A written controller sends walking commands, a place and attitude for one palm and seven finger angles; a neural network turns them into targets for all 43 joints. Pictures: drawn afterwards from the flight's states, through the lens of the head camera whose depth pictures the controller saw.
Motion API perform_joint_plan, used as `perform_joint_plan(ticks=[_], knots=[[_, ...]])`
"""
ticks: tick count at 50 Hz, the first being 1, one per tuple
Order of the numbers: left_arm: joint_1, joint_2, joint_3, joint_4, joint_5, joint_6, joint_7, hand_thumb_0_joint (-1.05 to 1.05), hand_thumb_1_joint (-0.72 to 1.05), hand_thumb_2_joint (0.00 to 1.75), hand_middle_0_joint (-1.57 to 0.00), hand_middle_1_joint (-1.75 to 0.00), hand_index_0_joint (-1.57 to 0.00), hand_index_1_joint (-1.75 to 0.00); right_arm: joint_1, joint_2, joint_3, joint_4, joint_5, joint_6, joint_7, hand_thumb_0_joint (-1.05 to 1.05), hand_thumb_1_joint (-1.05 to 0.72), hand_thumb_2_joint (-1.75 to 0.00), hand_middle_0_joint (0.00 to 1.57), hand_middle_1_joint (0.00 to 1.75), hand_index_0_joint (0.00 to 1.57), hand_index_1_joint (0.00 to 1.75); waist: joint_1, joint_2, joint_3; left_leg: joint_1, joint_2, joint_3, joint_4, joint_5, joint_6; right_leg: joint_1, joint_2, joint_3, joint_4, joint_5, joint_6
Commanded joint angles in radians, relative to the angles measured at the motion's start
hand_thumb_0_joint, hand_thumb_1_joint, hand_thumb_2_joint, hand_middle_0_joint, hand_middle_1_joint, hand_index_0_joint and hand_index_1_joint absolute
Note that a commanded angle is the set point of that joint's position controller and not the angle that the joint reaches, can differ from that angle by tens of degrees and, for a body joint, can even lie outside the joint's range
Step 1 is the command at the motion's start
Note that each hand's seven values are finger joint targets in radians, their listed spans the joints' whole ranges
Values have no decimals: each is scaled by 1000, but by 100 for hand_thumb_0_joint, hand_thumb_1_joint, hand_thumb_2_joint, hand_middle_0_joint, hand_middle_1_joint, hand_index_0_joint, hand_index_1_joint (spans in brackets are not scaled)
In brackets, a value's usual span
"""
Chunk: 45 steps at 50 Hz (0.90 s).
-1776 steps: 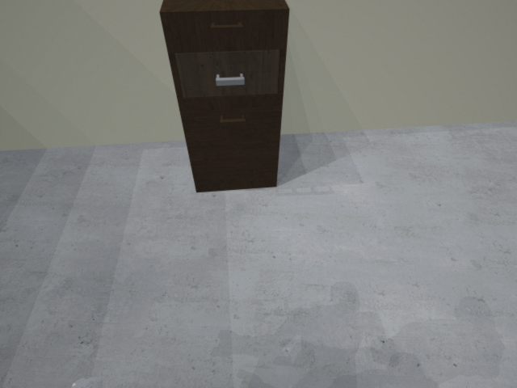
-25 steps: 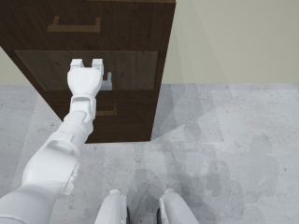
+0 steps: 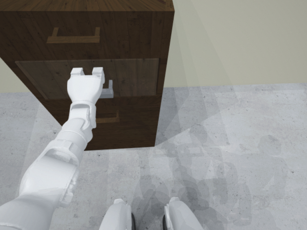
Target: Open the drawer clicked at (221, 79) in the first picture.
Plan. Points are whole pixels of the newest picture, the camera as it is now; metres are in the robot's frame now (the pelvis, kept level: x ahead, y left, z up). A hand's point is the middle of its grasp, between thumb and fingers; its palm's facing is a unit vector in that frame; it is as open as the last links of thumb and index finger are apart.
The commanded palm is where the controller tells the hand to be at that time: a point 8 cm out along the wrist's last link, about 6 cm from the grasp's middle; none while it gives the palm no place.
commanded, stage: lift the hand off the handle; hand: left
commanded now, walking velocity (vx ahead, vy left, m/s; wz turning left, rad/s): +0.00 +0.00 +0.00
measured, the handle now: (95, 88) +0.53 +0.14 -0.02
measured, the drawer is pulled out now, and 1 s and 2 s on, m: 0.00 0.00 0.00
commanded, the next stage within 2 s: draw the hand back to the body in 1.88 s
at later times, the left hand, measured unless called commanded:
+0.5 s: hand (89, 94) +0.49 +0.15 +0.01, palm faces -0.03 -0.05 -1.00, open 13.3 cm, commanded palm +0.47 +0.15 +0.08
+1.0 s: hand (83, 85) +0.49 +0.15 +0.05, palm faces -0.02 -0.03 -1.00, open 13.5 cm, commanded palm +0.48 +0.15 +0.12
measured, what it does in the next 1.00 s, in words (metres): rises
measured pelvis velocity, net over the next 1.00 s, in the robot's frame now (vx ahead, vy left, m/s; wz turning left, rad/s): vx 0.06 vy -0.01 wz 0.01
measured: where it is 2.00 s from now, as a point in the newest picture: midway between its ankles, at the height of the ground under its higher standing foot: outside the picture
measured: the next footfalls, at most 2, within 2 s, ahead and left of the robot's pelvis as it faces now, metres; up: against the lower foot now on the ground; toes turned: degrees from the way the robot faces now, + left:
none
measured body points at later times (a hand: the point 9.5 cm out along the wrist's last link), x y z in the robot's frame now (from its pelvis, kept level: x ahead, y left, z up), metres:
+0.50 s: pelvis +0.05 -0.01 +0.03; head +0.15 -0.01 +0.47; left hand +0.48 +0.15 +0.06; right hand +0.10 -0.27 -0.10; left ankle +0.06 +0.10 -0.64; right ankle +0.04 -0.12 -0.64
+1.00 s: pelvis +0.06 -0.01 +0.05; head +0.13 -0.03 +0.50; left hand +0.48 +0.15 +0.11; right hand +0.13 -0.28 -0.08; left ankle +0.06 +0.10 -0.64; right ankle +0.04 -0.12 -0.64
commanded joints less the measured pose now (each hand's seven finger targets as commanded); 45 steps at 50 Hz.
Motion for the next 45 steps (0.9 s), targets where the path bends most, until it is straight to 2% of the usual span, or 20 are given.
perform_joint_plan(ticks=[1, 2, 4, 6, 7, 11, 14, 18, 20, 21, 25, 26, 28, 34, 35, 36, 39, 40, 41, 45], knots=[[-517, 141, 44, -230, -9, -16, 54, 0, -50, 30, -30, -120, -30, -120, 112, -167, -62, -52, -3, -19, -12, 0, -90, -90, 20, 30, 20, 30, -41, -3, -413, 460, -2, -67, -180, 11, -2, 107, 29, -20, -213, 43, -34], [-510, 164, 62, -256, -8, -22, 59, 0, -50, 30, -30, -120, -30, -120, 113, -166, -62, -54, -4, -18, -11, 0, -90, -90, 20, 30, 20, 30, -22, 15, -442, 476, -5, -61, -182, 43, -3, 135, 29, -19, -215, 58, -36], [-496, 144, 58, -292, -14, -27, 62, 0, -50, 30, -30, -120, -30, -120, 111, -162, -69, -54, -6, -11, -8, 0, -90, -90, 20, 30, 20, 30, -16, 18, -471, 528, -4, -58, -186, 118, -6, 168, 34, -21, -223, 109, -39], [-467, 156, 70, -283, -10, -31, 66, 0, -50, 30, -30, -120, -30, -120, 111, -161, -71, -47, -3, -3, -8, 0, -90, -90, 20, 30, 20, 30, -17, 9, -432, 526, -2, -54, -193, 132, -6, 176, 35, -20, -238, 122, -38], [-469, 133, 49, -288, -5, -34, 70, 0, -50, 30, -30, -120, -30, -120, 107, -160, -71, -49, -6, -2, -9, 0, -90, -90, 20, 30, 20, 30, -23, -8, -429, 525, -6, -49, -195, 132, -4, 183, 34, -20, -246, 119, -34], [-471, 167, 80, -348, 0, -46, 83, 0, -50, 30, -30, -120, -30, -120, 106, -157, -76, -46, -6, 5, -10, 0, -90, -90, 20, 30, 20, 30, -10, 21, -462, 573, -6, -39, -198, 219, -4, 234, 36, -16, -253, 195, -38], [-433, 148, 79, -400, -4, -53, 80, 0, -50, 30, -30, -120, -30, -120, 95, -149, -82, -53, -9, 16, -6, 0, -90, -90, 20, 30, 20, 30, 8, 41, -497, 634, -7, -32, -199, 322, -10, 280, 38, -19, -256, 276, -40], [-377, 142, 83, -418, 3, -59, 85, 0, -50, 30, -30, -120, -30, -120, 79, -143, -86, -54, -8, 29, -3, 0, -90, -90, 20, 30, 20, 30, 14, 23, -461, 637, -10, -18, -209, 341, -7, 317, 39, -15, -277, 319, -37], [-368, 153, 90, -438, 10, -65, 85, 0, -50, 30, -30, -120, -30, -120, 72, -140, -85, -59, -9, 33, -5, 0, -90, -90, 20, 30, 20, 30, 19, 17, -484, 646, -13, -10, -209, 370, -5, 350, 37, -10, -276, 362, -33], [-352, 188, 124, -444, 12, -66, 85, 0, -50, 30, -30, -120, -30, -120, 74, -142, -88, -58, -8, 36, -7, 0, -90, -90, 20, 30, 20, 30, 29, 5, -487, 646, -12, -11, -210, 389, -6, 372, 36, -9, -274, 388, -35], [-276, 150, 106, -490, 9, -72, 78, 0, -50, 30, -30, -120, -30, -120, 53, -130, -90, -73, -8, 44, 0, 0, -90, -90, 20, 30, 20, 30, 47, 22, -508, 688, -16, 3, -214, 470, -8, 426, 37, -6, -281, 478, -33], [-275, 162, 112, -461, 11, -61, 77, 0, -50, 30, -30, -120, -30, -120, 51, -133, -90, -67, -4, 51, -1, 0, -90, -90, 20, 30, 20, 30, 39, -5, -460, 663, -16, 1, -222, 442, -8, 426, 37, -7, -289, 465, -33], [-272, 116, 69, -451, 16, -46, 71, 0, -50, 30, -30, -120, -30, -120, 42, -131, -90, -69, -1, 54, 4, 0, -90, -90, 20, 30, 20, 30, 32, 0, -421, 666, -18, 3, -240, 420, -8, 420, 38, -7, -308, 446, -34], [-254, 191, 123, -471, -13, -55, 31, 0, -50, 30, -30, -120, -30, -120, 26, -133, -85, -88, 7, 70, -5, 0, -90, -90, 20, 30, 20, 30, 51, -35, -428, 669, -29, 16, -274, 417, 0, 537, 30, 12, -342, 508, -30], [-235, 177, 109, -465, -5, -63, 27, 0, -50, 30, -30, -120, -30, -120, 21, -128, -83, -92, 8, 69, -8, 0, -90, -90, 20, 30, 20, 30, 56, -41, -425, 664, -31, 17, -280, 412, 0, 536, 30, 13, -344, 503, -27], [-236, 160, 97, -446, -8, -65, 22, 0, -50, 30, -30, -120, -30, -120, 23, -130, -83, -90, 11, 69, -8, 0, -90, -90, 20, 30, 20, 30, 43, -46, -375, 655, -30, 16, -287, 393, 1, 518, 30, 8, -354, 484, -29], [-270, 172, 99, -494, -4, -87, 18, 0, -50, 30, -30, -120, -30, -120, 18, -131, -86, -98, 11, 64, -7, 0, -90, -90, 20, 30, 20, 30, 55, -12, -397, 694, -29, 12, -298, 410, -1, 519, 32, 8, -356, 466, -35], [-254, 145, 80, -498, 1, -92, 18, 0, -50, 30, -30, -120, -30, -120, 16, -126, -88, -101, 10, 63, -4, 0, -90, -90, 20, 30, 20, 30, 57, -2, -418, 708, -29, 18, -297, 419, -1, 518, 32, 8, -358, 470, -32], [-257, 159, 91, -488, 1, -92, 16, 0, -50, 30, -30, -120, -30, -120, 21, -129, -89, -95, 13, 64, -4, 0, -90, -90, 20, 30, 20, 30, 49, -12, -384, 709, -25, 11, -300, 416, -2, 503, 34, 4, -360, 460, -36], [-233, 151, 85, -480, 1, -89, 13, 0, -50, 30, -30, -120, -30, -120, 15, -129, -89, -98, 12, 66, 2, 0, -90, -90, 20, 30, 20, 30, 58, -22, -405, 713, -31, 19, -312, 418, -1, 536, 34, 7, -371, 472, -33]])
